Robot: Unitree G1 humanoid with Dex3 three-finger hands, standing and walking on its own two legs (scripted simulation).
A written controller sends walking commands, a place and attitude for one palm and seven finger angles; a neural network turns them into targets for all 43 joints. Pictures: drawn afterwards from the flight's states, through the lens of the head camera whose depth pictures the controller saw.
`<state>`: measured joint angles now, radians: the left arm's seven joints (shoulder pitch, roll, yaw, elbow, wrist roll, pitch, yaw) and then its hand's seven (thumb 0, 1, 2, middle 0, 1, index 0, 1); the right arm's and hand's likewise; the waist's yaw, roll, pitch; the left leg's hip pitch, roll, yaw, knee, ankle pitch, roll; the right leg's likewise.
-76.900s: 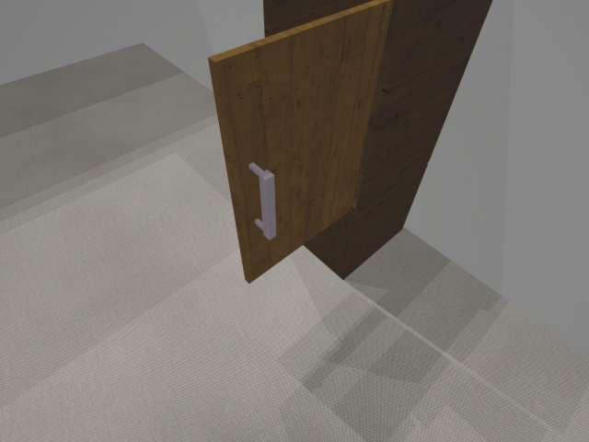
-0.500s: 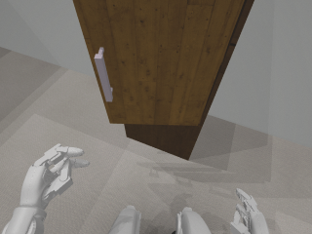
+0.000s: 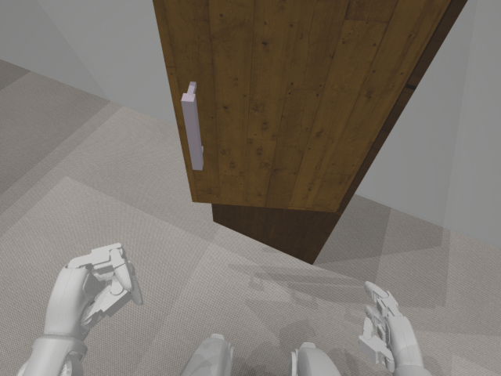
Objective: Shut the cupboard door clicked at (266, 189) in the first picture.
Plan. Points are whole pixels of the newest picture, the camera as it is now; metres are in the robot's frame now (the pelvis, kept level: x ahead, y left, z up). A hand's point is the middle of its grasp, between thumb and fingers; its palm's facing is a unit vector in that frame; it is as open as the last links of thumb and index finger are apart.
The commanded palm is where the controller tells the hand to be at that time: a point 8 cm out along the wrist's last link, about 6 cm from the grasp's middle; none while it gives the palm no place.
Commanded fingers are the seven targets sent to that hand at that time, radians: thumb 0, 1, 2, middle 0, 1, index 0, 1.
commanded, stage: raise the hand and make a fist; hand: left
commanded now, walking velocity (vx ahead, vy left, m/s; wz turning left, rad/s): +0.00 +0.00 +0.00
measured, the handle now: (195, 129) +0.53 +0.16 +0.06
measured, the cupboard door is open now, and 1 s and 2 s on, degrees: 22 22 21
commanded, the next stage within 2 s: bring the fist close to the handle in 0.66 s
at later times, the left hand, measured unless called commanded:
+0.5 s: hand (153, 281) +0.23 +0.16 +0.06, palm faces +0.01 -1.00 -0.03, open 3.1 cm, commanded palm +0.21 +0.21 +0.06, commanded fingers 0.00 0.90 0.90 -1.30 -1.50 -1.30 -1.50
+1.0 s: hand (169, 255) +0.27 +0.15 +0.06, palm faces -0.01 -1.00 -0.03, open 3.1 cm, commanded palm +0.27 +0.20 +0.06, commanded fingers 0.00 0.90 0.90 -1.30 -1.50 -1.30 -1.50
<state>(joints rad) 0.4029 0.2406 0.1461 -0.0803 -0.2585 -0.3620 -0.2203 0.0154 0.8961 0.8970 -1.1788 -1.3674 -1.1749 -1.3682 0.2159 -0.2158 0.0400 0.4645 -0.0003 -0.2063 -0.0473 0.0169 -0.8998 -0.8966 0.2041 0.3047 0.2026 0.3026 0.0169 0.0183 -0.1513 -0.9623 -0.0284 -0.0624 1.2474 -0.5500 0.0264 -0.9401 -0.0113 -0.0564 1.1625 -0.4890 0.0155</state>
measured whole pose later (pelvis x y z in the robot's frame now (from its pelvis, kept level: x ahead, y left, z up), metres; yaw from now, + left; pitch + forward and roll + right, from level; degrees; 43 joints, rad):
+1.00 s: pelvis +0.00 -0.03 +0.00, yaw +0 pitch +16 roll -2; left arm 0.16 0.23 0.13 0.10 -0.25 -0.36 -0.22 0.02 0.89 0.90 -1.30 -1.50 -1.30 -1.50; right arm 0.23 -0.24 0.03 0.51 0.01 -0.16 -0.08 0.02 -0.90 -0.90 0.20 0.30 0.20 0.30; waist 0.00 0.03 -0.15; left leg -0.96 -0.01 -0.08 1.24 -0.56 -0.01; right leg -0.96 0.00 -0.07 1.19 -0.51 -0.02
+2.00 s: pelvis +0.01 -0.02 +0.01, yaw -2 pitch +20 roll -1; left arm -0.54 0.28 0.29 0.86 -0.15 -0.46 -0.13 0.02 0.90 0.90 -1.30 -1.50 -1.29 -1.50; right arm 0.34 -0.25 0.00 0.62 -0.01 -0.02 -0.02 0.01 -0.90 -0.90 0.20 0.30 0.20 0.30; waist -0.09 0.02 -0.14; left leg -0.99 0.00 -0.02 1.16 -0.51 0.00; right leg -1.02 0.02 -0.01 1.12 -0.46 -0.01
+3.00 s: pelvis -0.01 -0.02 -0.01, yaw -2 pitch +24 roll -3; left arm -0.99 0.50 0.29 1.23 -0.11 -0.42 -0.29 0.02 0.89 0.90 -1.31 -1.50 -1.32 -1.50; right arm 0.35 -0.27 0.03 0.65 -0.01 -0.02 -0.02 0.01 -0.90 -0.90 0.20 0.30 0.20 0.30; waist -0.19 0.03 -0.13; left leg -1.18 0.00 -0.06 1.27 -0.51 0.00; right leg -1.18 0.02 -0.05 1.20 -0.45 -0.01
